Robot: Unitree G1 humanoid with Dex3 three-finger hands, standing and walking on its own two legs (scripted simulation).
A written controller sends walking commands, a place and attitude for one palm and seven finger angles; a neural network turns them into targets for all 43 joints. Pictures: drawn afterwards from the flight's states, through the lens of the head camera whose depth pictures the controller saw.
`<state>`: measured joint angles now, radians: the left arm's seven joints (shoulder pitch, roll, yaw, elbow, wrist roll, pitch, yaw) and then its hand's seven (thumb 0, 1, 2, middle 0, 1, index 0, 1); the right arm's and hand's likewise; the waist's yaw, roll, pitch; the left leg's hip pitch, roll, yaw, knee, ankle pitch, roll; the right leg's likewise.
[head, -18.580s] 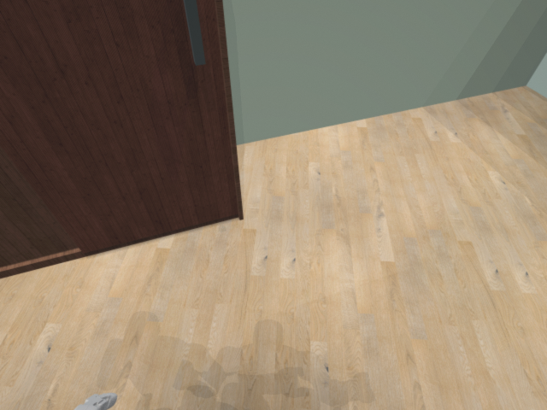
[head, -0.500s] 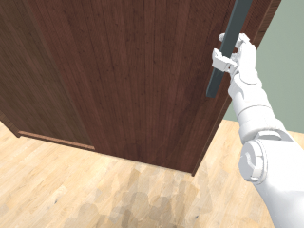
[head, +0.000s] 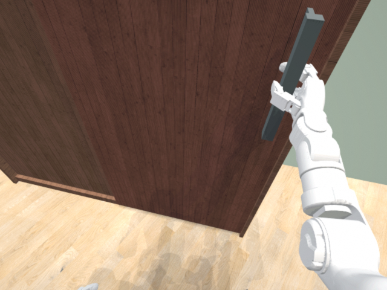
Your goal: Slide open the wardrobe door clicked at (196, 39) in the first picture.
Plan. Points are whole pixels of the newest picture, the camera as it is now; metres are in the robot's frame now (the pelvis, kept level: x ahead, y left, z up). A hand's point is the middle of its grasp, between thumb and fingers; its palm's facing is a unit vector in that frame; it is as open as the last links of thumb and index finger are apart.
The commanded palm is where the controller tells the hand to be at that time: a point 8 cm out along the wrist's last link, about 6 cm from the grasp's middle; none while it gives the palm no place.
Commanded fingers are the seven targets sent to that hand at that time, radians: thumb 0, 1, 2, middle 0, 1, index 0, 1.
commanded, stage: tug the door sideways, standing still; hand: right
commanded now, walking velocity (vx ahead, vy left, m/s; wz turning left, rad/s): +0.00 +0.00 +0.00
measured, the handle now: (285, 83) +0.53 -0.11 +0.19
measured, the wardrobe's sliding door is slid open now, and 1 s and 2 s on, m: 0.00 0.00 0.01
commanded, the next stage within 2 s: step sideways, sliding the door along in 0.86 s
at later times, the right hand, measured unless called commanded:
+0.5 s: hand (275, 93) +0.47 -0.08 +0.20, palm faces +0.14 +0.99 -0.04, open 6.3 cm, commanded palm +0.45 -0.08 +0.20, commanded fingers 0.00 -0.90 -0.90 0.45 1.40 0.45 1.40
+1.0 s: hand (275, 94) +0.47 -0.08 +0.20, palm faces +0.12 +0.99 -0.04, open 6.4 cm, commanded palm +0.45 -0.11 +0.20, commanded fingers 0.00 -0.90 -0.90 0.45 1.40 0.45 1.40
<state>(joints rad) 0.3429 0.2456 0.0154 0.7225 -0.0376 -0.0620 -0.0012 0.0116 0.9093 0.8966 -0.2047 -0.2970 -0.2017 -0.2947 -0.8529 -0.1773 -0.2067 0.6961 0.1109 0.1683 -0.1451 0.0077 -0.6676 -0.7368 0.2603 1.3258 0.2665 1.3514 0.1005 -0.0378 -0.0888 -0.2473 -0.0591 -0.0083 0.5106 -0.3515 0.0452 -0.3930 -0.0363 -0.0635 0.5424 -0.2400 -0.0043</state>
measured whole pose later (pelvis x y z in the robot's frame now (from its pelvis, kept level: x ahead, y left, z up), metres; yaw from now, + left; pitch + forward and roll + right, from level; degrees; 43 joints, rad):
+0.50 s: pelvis -0.01 +0.00 -0.01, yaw -5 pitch +6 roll +0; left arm 0.32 0.23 0.01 0.79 -0.03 -0.10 -0.02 0.01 0.91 0.90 -0.20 -0.30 -0.20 -0.29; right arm -1.07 -0.12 -0.06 0.92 0.13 0.12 -0.24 -0.02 -0.68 -0.83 0.28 1.34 0.25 1.40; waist 0.05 -0.03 -0.07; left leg -0.30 -0.04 0.07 0.57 -0.39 0.05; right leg -0.47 0.00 0.02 0.60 -0.24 0.00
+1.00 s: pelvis -0.02 +0.00 -0.01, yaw -5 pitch +7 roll +1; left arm 0.32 0.23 0.01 0.82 -0.02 -0.15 -0.02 0.01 0.91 0.90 -0.20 -0.30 -0.20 -0.29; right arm -1.13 -0.11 -0.03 1.00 0.14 0.07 -0.25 -0.02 -0.68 -0.80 0.28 1.35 0.23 1.40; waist 0.05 -0.02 -0.06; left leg -0.34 -0.03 0.07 0.59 -0.38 0.04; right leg -0.51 0.00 0.02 0.62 -0.23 -0.01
